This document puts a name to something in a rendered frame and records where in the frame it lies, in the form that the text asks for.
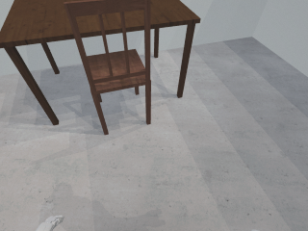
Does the chair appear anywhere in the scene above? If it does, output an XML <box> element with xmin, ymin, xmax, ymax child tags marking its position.
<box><xmin>64</xmin><ymin>0</ymin><xmax>151</xmax><ymax>136</ymax></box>

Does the left robot hand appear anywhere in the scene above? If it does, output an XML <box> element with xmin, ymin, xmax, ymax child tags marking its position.
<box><xmin>36</xmin><ymin>215</ymin><xmax>64</xmax><ymax>231</ymax></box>

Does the table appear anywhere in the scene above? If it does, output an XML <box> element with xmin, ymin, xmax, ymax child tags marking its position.
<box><xmin>0</xmin><ymin>0</ymin><xmax>201</xmax><ymax>126</ymax></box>

